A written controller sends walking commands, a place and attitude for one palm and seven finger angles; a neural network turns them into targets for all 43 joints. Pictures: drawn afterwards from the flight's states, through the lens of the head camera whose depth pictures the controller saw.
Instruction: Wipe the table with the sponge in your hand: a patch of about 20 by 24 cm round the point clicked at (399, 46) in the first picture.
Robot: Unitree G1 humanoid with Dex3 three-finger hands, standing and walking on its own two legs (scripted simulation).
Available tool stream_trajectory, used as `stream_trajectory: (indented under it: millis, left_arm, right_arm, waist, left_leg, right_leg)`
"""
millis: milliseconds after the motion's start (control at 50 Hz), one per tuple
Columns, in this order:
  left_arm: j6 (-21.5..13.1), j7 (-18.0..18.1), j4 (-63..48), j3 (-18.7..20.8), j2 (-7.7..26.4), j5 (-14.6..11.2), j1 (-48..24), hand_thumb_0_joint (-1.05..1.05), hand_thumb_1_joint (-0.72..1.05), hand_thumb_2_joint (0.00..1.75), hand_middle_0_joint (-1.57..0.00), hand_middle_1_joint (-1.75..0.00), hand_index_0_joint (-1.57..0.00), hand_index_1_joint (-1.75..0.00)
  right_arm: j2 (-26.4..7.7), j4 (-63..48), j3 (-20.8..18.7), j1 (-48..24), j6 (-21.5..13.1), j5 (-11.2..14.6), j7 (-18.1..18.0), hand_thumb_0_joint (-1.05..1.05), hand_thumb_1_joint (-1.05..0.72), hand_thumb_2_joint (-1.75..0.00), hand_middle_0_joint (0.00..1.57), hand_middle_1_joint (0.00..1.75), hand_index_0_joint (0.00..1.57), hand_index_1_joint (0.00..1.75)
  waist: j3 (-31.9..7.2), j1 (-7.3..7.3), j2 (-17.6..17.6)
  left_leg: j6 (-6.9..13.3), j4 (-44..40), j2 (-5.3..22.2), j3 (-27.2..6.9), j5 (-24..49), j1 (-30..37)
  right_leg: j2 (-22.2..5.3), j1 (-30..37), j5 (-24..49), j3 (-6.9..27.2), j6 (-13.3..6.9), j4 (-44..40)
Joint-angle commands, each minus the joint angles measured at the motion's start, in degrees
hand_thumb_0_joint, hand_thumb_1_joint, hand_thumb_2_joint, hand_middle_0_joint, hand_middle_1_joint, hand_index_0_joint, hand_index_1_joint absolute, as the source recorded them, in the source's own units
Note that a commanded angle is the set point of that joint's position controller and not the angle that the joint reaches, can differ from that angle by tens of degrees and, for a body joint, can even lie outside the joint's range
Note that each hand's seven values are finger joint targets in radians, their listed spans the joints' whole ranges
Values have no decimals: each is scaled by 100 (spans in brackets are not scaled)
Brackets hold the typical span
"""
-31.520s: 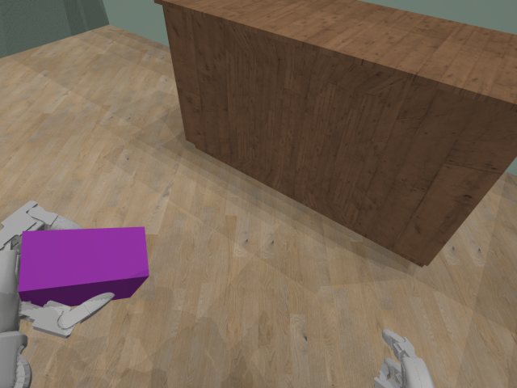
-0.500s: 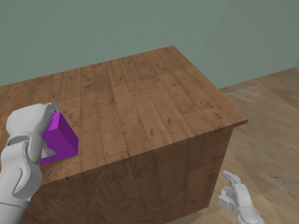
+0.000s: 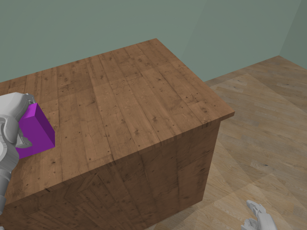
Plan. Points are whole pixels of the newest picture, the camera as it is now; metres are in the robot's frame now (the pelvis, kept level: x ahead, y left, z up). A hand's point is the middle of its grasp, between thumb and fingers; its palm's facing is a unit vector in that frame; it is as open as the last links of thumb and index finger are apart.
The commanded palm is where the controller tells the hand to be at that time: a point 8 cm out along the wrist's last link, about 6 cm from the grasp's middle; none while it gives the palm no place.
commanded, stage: wipe forward along the first lane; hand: left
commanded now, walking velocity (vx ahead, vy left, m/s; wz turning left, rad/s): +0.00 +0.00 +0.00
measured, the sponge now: (27, 137) +0.30 +0.37 +0.12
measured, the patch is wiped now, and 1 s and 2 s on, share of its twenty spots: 0.45 0.65 0.80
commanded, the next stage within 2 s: slide across to the middle lane in 0.80 s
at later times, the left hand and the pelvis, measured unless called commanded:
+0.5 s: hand (18, 112) +0.35 +0.40 +0.16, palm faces -0.07 +0.02 -1.00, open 10.1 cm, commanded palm +0.33 +0.38 +0.19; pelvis +0.00 +0.02 +0.00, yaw +0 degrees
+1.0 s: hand (23, 104) +0.38 +0.41 +0.16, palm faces -0.09 +0.06 -0.99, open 10.1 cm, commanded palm +0.37 +0.38 +0.19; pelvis +0.02 +0.04 +0.01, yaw +1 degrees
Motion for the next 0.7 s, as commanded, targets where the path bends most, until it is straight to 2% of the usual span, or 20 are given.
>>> stream_trajectory:
  millis: [0, 40, 60, 120, 160, 200, 240, 260, 340, 360, 420, 460, 500, 540, 560, 600, 620, 640, 660, 680]
  left_arm:
    - [-256, 164, 211, 459, 1543, 161, -1191, 0, 10, 130, -120, -160, -120, -160]
    - [-394, 221, 453, 625, 1678, 156, -1083, 0, 10, 130, -120, -160, -120, -160]
    - [-458, 262, 380, 720, 1825, 126, -1195, 0, 10, 130, -120, -160, -120, -160]
    - [-535, 383, 419, 495, 1439, 172, -990, 0, 10, 130, -120, -160, -120, -160]
    - [-545, 462, 412, 514, 1470, 136, -1200, 0, 10, 130, -120, -160, -120, -160]
    - [-500, 515, 660, 354, 1346, 137, -1390, 0, 10, 130, -120, -160, -120, -160]
    - [-475, 562, 908, 332, 1432, 184, -1722, 0, 10, 130, -120, -160, -120, -160]
    - [-479, 561, 900, 319, 1507, 214, -1961, 0, 10, 130, -120, -160, -120, -160]
    - [-451, 530, 1249, 145, 1464, 376, -2175, 0, 10, 130, -120, -160, -120, -160]
    - [-471, 512, 1246, 238, 1616, 390, -2405, 0, 10, 130, -120, -160, -120, -160]
    - [-485, 438, 1443, 38, 1440, 444, -2489, 0, 10, 130, -120, -160, -120, -160]
    - [-540, 410, 1460, 155, 1588, 496, -2547, 0, 10, 130, -120, -160, -120, -160]
    - [-585, 391, 1408, -46, 1288, 520, -2444, 0, 10, 130, -120, -160, -120, -160]
    - [-615, 410, 1381, -99, 1188, 504, -2484, 0, 10, 130, -120, -160, -120, -160]
    - [-653, 426, 1300, 0, 1248, 475, -2590, 0, 10, 130, -120, -160, -120, -160]
    - [-685, 485, 1347, -133, 1068, 453, -2635, 0, 10, 130, -120, -160, -120, -160]
    - [-667, 520, 1411, -41, 1153, 457, -2582, 0, 10, 130, -120, -160, -120, -160]
    - [-673, 531, 1359, -238, 962, 471, -2794, 0, 10, 130, -120, -160, -120, -160]
    - [-691, 547, 1283, -155, 1002, 450, -2842, 0, 10, 130, -120, -160, -120, -160]
    - [-656, 577, 1424, -197, 1003, 509, -2845, 0, 10, 130, -120, -160, -120, -160]
  right_arm:
    - [-597, -884, -236, -592, -198, -21, -38, 0, -90, -90, 20, 30, 20, 30]
    - [-635, -860, -285, -516, -171, -29, -38, 0, -90, -90, 20, 30, 20, 30]
    - [-641, -893, -296, -553, -183, -2, -17, 0, -90, -90, 20, 30, 20, 30]
    - [-613, -867, -342, -473, -105, -9, 13, 0, -90, -90, 20, 30, 20, 30]
    - [-615, -875, -332, -530, -106, 18, 25, 0, -90, -90, 20, 30, 20, 30]
    - [-636, -800, -349, -445, -80, 32, 9, 0, -90, -90, 20, 30, 20, 30]
    - [-655, -733, -343, -413, -89, 42, -4, 0, -90, -90, 20, 30, 20, 30]
    - [-657, -730, -322, -478, -116, 65, -19, 0, -90, -90, 20, 30, 20, 30]
    - [-646, -667, -317, -358, -60, 56, -5, 0, -90, -90, 20, 30, 20, 30]
    - [-653, -662, -300, -385, -60, 74, -2, 0, -90, -90, 20, 30, 20, 30]
    - [-633, -689, -290, -295, -5, 66, 3, 0, -90, -90, 20, 30, 20, 30]
    - [-637, -729, -279, -313, 8, 66, 20, 0, -90, -90, 20, 30, 20, 30]
    - [-608, -752, -285, -231, 51, 56, 44, 0, -90, -90, 20, 30, 20, 30]
    - [-601, -769, -283, -216, 74, 56, 56, 0, -90, -90, 20, 30, 20, 30]
    - [-591, -786, -266, -278, 56, 72, 54, 0, -90, -90, 20, 30, 20, 30]
    - [-608, -738, -299, -165, 64, 62, 59, 0, -90, -90, 20, 30, 20, 30]
    - [-617, -713, -303, -160, 78, 63, 57, 0, -90, -90, 20, 30, 20, 30]
    - [-609, -714, -293, -160, 77, 70, 60, 0, -90, -90, 20, 30, 20, 30]
    - [-594, -724, -287, -216, 43, 85, 66, 0, -90, -90, 20, 30, 20, 30]
    - [-620, -648, -306, -110, 66, 61, 69, 0, -90, -90, 20, 30, 20, 30]
  waist:
    - [-570, -84, -1099]
    - [-536, -29, -1181]
    - [-709, 12, -1042]
    - [-659, -19, -918]
    - [-709, -29, -933]
    - [-519, -124, -1124]
    - [-460, -161, -1214]
    - [-561, -157, -1084]
    - [-729, -192, -1033]
    - [-849, -185, -926]
    - [-780, -226, -1007]
    - [-901, -149, -815]
    - [-916, -195, -895]
    - [-840, -201, -924]
    - [-877, -172, -803]
    - [-894, -216, -937]
    - [-858, -198, -973]
    - [-830, -248, -984]
    - [-954, -208, -821]
    - [-940, -231, -855]
  left_leg:
    - [227, -7, -208, -7, 219, -497]
    - [224, 48, -211, -31, 184, -567]
    - [226, 45, -215, -67, 246, -571]
    - [237, 4, -216, -31, 193, -546]
    - [250, -57, -193, -59, 156, -525]
    - [256, -86, -212, -22, -69, -586]
    - [255, -129, -202, -44, -195, -618]
    - [266, -177, -196, -62, -190, -565]
    - [264, -238, -206, -39, -137, -603]
    - [269, -291, -195, -70, -101, -556]
    - [287, -375, -195, -45, -97, -530]
    - [291, -431, -193, -89, 95, -443]
    - [306, -469, -187, -70, 193, -326]
    - [306, -516, -173, -105, 184, -283]
    - [315, -574, -151, -145, 229, -192]
    - [306, -569, -156, -154, 226, -141]
    - [306, -602, -155, -158, 225, -136]
    - [303, -618, -162, -166, 264, -100]
    - [306, -652, -137, -213, 367, 15]
    - [299, -648, -152, -218, 379, 34]
  right_leg:
    - [-772, 585, 160, 1316, 373, -990]
    - [-778, 556, 101, 1394, 357, -988]
    - [-767, 583, 175, 1458, 305, -921]
    - [-736, 432, 112, 1285, 319, -911]
    - [-689, 373, 52, 1250, 292, -900]
    - [-679, 200, -377, 1170, 360, -1038]
    - [-663, 100, -681, 1170, 363, -1107]
    - [-639, 78, -717, 1176, 331, -1097]
    - [-633, 247, -438, 1039, 345, -1000]
    - [-601, 259, -320, 1011, 309, -948]
    - [-566, 259, -201, 826, 342, -940]
    - [-519, 271, 111, 741, 281, -843]
    - [-481, 240, 257, 599, 304, -837]
    - [-458, 148, 225, 549, 293, -865]
    - [-436, 74, 226, 517, 258, -868]
    - [-433, 61, 233, 470, 276, -877]
    - [-408, 35, 216, 438, 278, -895]
    - [-402, -29, 258, 408, 278, -893]
    - [-388, -61, 326, 402, 238, -862]
    - [-371, -65, 309, 348, 239, -853]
